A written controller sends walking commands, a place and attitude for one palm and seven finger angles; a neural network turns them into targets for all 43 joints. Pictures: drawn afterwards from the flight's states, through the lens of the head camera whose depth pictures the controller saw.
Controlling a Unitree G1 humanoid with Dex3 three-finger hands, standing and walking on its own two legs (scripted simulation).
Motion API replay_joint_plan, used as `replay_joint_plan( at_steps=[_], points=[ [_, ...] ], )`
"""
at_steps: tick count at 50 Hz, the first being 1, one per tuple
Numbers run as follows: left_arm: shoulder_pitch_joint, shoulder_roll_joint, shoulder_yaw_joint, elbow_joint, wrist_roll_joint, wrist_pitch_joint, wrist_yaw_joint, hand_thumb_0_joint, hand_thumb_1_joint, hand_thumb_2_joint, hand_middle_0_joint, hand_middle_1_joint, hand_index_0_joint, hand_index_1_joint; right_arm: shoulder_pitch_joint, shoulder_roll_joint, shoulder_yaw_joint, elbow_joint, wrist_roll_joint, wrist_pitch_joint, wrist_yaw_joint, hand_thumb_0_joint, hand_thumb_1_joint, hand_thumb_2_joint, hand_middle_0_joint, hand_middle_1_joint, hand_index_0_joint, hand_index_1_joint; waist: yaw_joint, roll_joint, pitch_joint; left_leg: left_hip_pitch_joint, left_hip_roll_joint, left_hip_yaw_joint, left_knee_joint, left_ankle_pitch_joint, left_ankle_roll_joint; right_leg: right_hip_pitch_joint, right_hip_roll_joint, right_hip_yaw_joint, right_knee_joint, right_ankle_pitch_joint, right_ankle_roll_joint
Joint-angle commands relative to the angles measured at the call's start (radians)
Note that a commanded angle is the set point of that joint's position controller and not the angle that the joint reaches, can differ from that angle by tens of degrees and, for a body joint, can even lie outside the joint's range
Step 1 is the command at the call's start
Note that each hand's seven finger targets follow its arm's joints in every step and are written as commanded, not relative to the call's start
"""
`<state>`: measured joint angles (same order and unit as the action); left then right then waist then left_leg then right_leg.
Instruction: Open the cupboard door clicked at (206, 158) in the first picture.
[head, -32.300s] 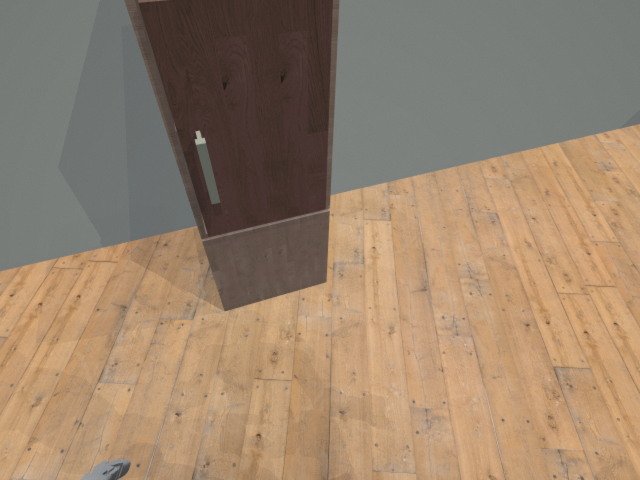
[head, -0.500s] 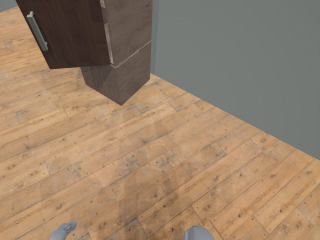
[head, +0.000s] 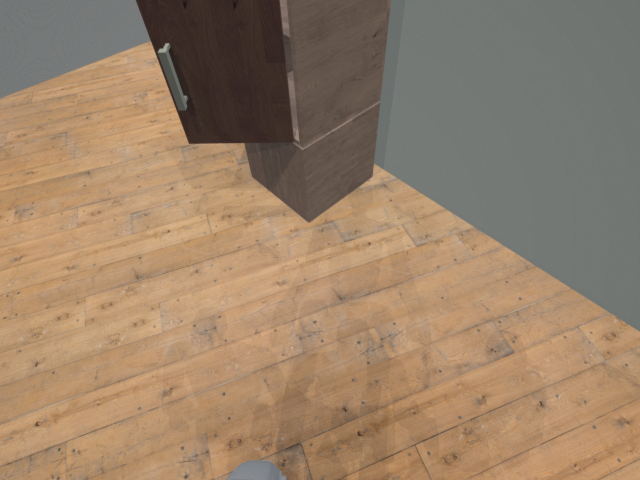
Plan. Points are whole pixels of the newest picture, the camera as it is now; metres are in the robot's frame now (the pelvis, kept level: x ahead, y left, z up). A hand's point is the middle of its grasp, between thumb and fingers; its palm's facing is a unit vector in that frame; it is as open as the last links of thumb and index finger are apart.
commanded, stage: take the last steps up to it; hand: left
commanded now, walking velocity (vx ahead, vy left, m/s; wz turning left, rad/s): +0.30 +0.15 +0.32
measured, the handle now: (175, 77) +1.10 +0.47 -0.10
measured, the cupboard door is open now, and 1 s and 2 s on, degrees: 46 46 46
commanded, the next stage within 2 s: come to a stop and stand still in 1.54 s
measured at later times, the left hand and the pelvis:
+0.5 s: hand out of the picture +0.09 +0.28 -0.18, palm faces +0.17 -0.97 -0.18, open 7.4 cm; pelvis +0.07 +0.08 +0.00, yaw +7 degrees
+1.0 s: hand (170, 365) +0.30 +0.27 -0.16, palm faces +0.19 -0.95 -0.25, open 7.0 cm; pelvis +0.27 +0.08 +0.00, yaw +8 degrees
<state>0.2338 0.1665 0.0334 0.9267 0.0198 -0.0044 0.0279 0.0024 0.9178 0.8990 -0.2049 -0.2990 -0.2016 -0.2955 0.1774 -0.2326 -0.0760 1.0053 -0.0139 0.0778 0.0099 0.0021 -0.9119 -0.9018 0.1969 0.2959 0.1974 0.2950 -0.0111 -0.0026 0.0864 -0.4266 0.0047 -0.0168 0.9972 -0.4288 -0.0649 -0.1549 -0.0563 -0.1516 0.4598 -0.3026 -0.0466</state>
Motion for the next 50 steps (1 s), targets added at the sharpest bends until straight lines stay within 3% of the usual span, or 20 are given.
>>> replay_joint_plan(
  at_steps=[1,7,9,10,12,13,16,20,29,33,35,37,38,39,40,41,42,43,46,50],
  points=[
    [0.119,0.195,0.053,-0.01,0.008,-0.024,0.006,0.0,0.9,0.9,-0.2,-0.3,-0.2,-0.3,-0.078,-0.027,0.01,-0.079,0.002,-0.038,-0.001,0.0,-0.9,-0.9,0.2,0.3,0.2,0.3,0.064,-0.171,-0.08,-0.057,-0.002,0.045,-0.145,-0.026,0.009,0.164,-0.276,0.201,-0.107,0.586,-0.092],
    [0.139,0.225,0.071,0.036,0.014,-0.035,-0.012,0.0,0.9,0.9,-0.2,-0.3,-0.2,-0.3,-0.107,-0.035,0.014,-0.096,0.0,-0.067,0.013,0.0,-0.9,-0.9,0.2,0.3,0.2,0.3,0.066,-0.161,-0.059,0.021,0.005,0.082,-0.326,-0.026,0.043,0.119,-0.341,0.239,-0.141,0.228,-0.104],
    [0.102,0.225,0.073,0.041,0.009,-0.033,-0.017,0.0,0.9,0.9,-0.2,-0.3,-0.2,-0.3,-0.043,-0.037,0.018,-0.074,-0.003,-0.08,0.011,0.0,-0.9,-0.9,0.2,0.3,0.2,0.3,0.023,-0.136,-0.066,0.206,-0.02,0.119,-0.489,0.08,0.057,0.007,-0.298,0.165,-0.074,0.175,-0.06],
    [0.063,0.215,0.072,0.037,0.004,-0.03,-0.022,0.0,0.9,0.9,-0.2,-0.3,-0.2,-0.3,0.042,-0.06,0.01,-0.049,-0.004,-0.087,0.007,0.0,-0.9,-0.9,0.2,0.3,0.2,0.3,-0.027,-0.072,-0.082,0.374,-0.024,0.105,-0.59,0.127,0.075,-0.117,-0.248,0.101,0.04,0.113,-0.016],
    [-0.02,0.112,0.041,-0.034,-0.003,-0.023,-0.034,0.0,0.9,0.9,-0.2,-0.3,-0.2,-0.3,0.248,-0.227,-0.025,-0.006,-0.02,-0.089,-0.013,0.0,-0.9,-0.9,0.2,0.3,0.2,0.3,-0.114,0.345,-0.109,0.592,0.352,-0.425,-0.75,0.181,0.279,-0.521,-0.015,-0.032,0.549,-0.323,0.081],
    [-0.087,0.133,0.039,-0.053,0.004,-0.019,-0.029,0.0,0.9,0.9,-0.2,-0.3,-0.2,-0.3,0.258,-0.215,-0.018,0.002,-0.015,-0.081,-0.024,0.0,-0.9,-0.9,0.2,0.3,0.2,0.3,-0.113,0.207,-0.069,0.52,0.385,-0.4,-0.76,0.198,0.341,-0.568,-0.047,0.077,0.664,-0.328,0.059],
    [-0.048,0.131,0.042,0.001,0.012,-0.009,-0.042,0.0,0.9,0.9,-0.2,-0.3,-0.2,-0.3,0.12,-0.122,0.017,-0.05,-0.01,-0.102,-0.034,0.0,-0.9,-0.9,0.2,0.3,0.2,0.3,-0.026,0.13,0.021,0.346,0.273,-0.275,-0.81,0.159,0.279,-0.529,-0.086,0.129,0.723,-0.113,0.059],
    [0.032,0.113,0.034,0.044,0.009,-0.006,-0.043,0.0,0.9,0.9,-0.2,-0.3,-0.2,-0.3,0.164,-0.094,0.032,-0.022,0.001,-0.135,-0.035,0.0,-0.9,-0.9,0.2,0.3,0.2,0.3,0.021,0.081,-0.014,0.402,0.188,-0.113,-0.797,0.54,0.242,-0.499,-0.061,0.101,0.701,0.032,0.072],
    [-0.169,0.065,0.017,-0.024,-0.001,-0.011,-0.04,0.0,0.9,0.9,-0.2,-0.3,-0.2,-0.3,0.349,-0.036,0.047,0.079,-0.006,-0.149,-0.047,0.0,-0.9,-0.9,0.2,0.3,0.2,0.3,-0.018,0.068,0.052,0.486,0.21,-0.092,-0.793,0.755,0.241,-0.564,-0.044,0.073,0.476,0.099,0.057],
    [-0.245,0.048,0.01,-0.058,-0.004,-0.022,-0.044,0.0,0.9,0.9,-0.2,-0.3,-0.2,-0.3,0.399,-0.041,0.05,0.123,-0.012,-0.152,-0.052,0.0,-0.9,-0.9,0.2,0.3,0.2,0.3,-0.034,0.058,0.049,0.498,0.213,-0.069,-0.753,0.87,0.238,-0.456,-0.01,0.049,0.312,0.068,0.021],
    [-0.177,0.065,0.012,-0.047,-0.006,-0.028,-0.039,0.0,0.9,0.9,-0.2,-0.3,-0.2,-0.3,0.394,-0.052,0.048,0.139,-0.01,-0.15,-0.052,0.0,-0.9,-0.9,0.2,0.3,0.2,0.3,0.004,0.064,0.011,0.483,0.209,-0.051,-0.664,1.046,0.227,-0.31,0.032,0.027,0.246,0.022,-0.004],
    [0.015,0.086,0.027,0.007,-0.004,-0.039,-0.032,0.0,0.9,0.9,-0.2,-0.3,-0.2,-0.3,0.369,-0.068,0.04,0.14,0.0,-0.151,-0.055,0.0,-0.9,-0.9,0.2,0.3,0.2,0.3,0.09,0.038,-0.074,0.423,0.166,-0.026,-0.459,1.157,0.179,-0.052,0.073,0.021,0.141,0.094,-0.027],
    [0.172,0.126,0.044,0.052,-0.001,-0.048,-0.026,0.0,0.9,0.9,-0.2,-0.3,-0.2,-0.3,0.336,-0.073,0.034,0.125,0.011,-0.155,-0.051,0.0,-0.9,-0.9,0.2,0.3,0.2,0.3,0.158,-0.001,-0.151,0.277,0.124,-0.003,-0.269,1.025,0.152,0.2,0.018,0.091,0.092,0.19,-0.057],
    [0.304,0.211,0.068,0.084,0.005,-0.057,-0.015,0.0,0.9,0.9,-0.2,-0.3,-0.2,-0.3,0.359,-0.038,0.032,0.102,0.026,-0.163,-0.045,0.0,-0.9,-0.9,0.2,0.3,0.2,0.3,0.185,-0.163,-0.273,0.001,-0.022,0.052,0.049,0.485,0.107,0.477,-0.266,0.473,0.03,0.32,-0.182],
    [0.299,0.253,0.073,0.096,-0.011,-0.051,-0.013,0.0,0.9,0.9,-0.2,-0.3,-0.2,-0.3,0.371,-0.032,0.031,0.088,0.023,-0.158,-0.046,0.0,-0.9,-0.9,0.2,0.3,0.2,0.3,0.134,-0.173,-0.299,-0.11,-0.076,0.023,0.345,-0.133,0.09,0.46,-0.478,0.735,-0.104,0.449,-0.271],
    [0.207,0.205,0.069,0.069,-0.014,-0.05,-0.005,0.0,0.9,0.9,-0.2,-0.3,-0.2,-0.3,0.287,-0.044,0.024,0.082,0.015,-0.144,-0.04,0.0,-0.9,-0.9,0.2,0.3,0.2,0.3,0.124,-0.068,-0.176,-0.156,0.002,-0.06,0.382,-0.067,0.102,0.292,-0.439,0.682,-0.165,0.28,-0.253],
    [0.127,0.153,0.053,0.058,-0.013,-0.056,0.002,0.0,0.9,0.9,-0.2,-0.3,-0.2,-0.3,0.21,-0.011,0.023,0.066,0.004,-0.138,-0.029,0.0,-0.9,-0.9,0.2,0.3,0.2,0.3,0.099,-0.028,-0.013,-0.19,0.045,-0.06,0.343,0.021,0.1,0.115,-0.389,0.562,-0.199,0.283,-0.207],
    [0.084,0.103,0.034,0.058,-0.01,-0.061,0.0,0.0,0.9,0.9,-0.2,-0.3,-0.2,-0.3,0.203,0.037,0.03,0.062,-0.002,-0.126,-0.025,0.0,-0.9,-0.9,0.2,0.3,0.2,0.3,0.048,0.004,0.037,-0.147,0.069,-0.052,0.292,0.067,0.09,-0.03,-0.333,0.448,-0.212,0.311,-0.162],
    [0.065,0.054,0.022,0.074,-0.006,-0.079,-0.006,0.0,0.9,0.9,-0.2,-0.3,-0.2,-0.3,0.283,0.087,0.036,0.085,-0.012,-0.095,-0.011,0.0,-0.9,-0.9,0.2,0.3,0.2,0.3,-0.012,-0.102,-0.002,-0.07,0.088,0.001,0.157,0.158,0.059,-0.112,-0.226,0.223,-0.252,0.344,-0.099],
    [0.122,0.061,0.032,0.103,-0.004,-0.095,-0.013,0.0,0.9,0.9,-0.2,-0.3,-0.2,-0.3,0.192,0.085,0.026,0.051,-0.011,-0.095,0.001,0.0,-0.9,-0.9,0.2,0.3,0.2,0.3,0.007,-0.09,-0.042,-0.124,0.096,0.051,-0.02,0.255,0.026,-0.008,-0.195,0.181,-0.249,0.437,-0.1]
  ],
)
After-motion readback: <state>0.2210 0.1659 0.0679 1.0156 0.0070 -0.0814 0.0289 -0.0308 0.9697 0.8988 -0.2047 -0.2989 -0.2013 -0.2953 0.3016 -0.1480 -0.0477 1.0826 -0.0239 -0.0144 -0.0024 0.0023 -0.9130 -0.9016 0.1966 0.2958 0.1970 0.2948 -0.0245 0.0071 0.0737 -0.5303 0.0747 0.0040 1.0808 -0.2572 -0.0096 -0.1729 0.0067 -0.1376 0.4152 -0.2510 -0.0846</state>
